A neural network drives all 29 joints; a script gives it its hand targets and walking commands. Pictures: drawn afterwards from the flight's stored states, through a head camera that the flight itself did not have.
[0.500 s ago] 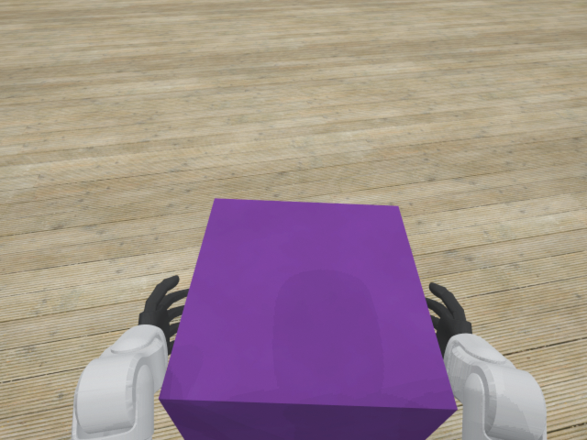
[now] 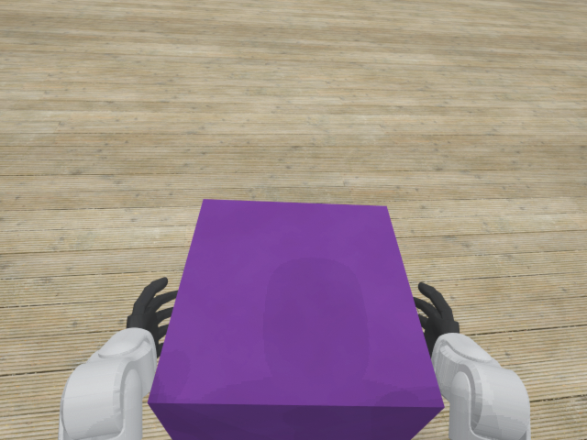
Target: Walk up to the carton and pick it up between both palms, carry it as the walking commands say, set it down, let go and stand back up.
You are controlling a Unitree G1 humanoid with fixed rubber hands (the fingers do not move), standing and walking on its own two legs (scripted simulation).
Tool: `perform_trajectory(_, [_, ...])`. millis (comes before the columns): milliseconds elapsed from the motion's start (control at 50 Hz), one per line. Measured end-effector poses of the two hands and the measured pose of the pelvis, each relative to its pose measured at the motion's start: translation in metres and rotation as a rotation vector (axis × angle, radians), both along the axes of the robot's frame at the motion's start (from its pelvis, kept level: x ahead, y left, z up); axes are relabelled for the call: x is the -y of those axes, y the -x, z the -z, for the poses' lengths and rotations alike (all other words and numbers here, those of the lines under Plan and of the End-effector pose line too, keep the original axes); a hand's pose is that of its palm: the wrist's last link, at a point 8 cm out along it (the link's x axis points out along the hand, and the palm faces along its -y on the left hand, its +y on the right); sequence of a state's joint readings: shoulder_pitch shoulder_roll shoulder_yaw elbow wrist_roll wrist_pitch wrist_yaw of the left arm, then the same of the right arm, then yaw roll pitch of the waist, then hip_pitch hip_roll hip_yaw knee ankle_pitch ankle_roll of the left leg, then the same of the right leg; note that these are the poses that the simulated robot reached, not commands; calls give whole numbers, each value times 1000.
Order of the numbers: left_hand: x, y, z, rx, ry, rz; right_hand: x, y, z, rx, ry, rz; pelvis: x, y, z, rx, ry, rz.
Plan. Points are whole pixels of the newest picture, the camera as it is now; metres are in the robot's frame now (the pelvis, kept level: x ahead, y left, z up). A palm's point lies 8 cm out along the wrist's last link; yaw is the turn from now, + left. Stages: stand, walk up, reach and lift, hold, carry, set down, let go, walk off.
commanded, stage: carry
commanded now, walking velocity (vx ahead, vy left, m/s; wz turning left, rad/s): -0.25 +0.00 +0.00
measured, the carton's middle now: (290, 337) +0.29 +0.01 -0.02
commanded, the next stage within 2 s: none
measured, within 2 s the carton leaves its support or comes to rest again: neither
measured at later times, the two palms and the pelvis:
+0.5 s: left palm out of the picture +0.10 +0.14 +0.07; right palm out of the picture +0.06 -0.22 +0.07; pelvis -0.16 -0.01 +0.00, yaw -2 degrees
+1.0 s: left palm out of the picture -0.15 +0.15 +0.09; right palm out of the picture -0.17 -0.21 +0.08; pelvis -0.40 +0.00 +0.00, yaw -1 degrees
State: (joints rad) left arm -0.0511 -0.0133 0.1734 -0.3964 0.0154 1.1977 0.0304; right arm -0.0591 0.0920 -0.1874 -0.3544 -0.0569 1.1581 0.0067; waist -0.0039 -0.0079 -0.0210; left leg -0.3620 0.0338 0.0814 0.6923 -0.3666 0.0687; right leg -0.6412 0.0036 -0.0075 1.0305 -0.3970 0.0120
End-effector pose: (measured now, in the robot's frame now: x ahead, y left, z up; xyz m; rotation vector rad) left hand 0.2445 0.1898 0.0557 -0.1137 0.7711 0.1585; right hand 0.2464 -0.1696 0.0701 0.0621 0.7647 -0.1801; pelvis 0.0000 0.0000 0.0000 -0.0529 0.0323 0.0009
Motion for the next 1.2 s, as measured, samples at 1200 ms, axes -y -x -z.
perform_trajectory(1200, [-10,500,-13,3,-19,14,-10,499,-13,3,-7,-1,-14,494,-8,21,-16,-3])
